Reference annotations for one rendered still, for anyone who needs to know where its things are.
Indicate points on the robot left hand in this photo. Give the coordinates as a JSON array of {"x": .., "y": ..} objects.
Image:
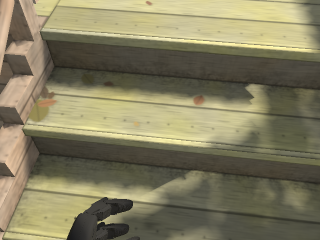
[{"x": 86, "y": 227}]

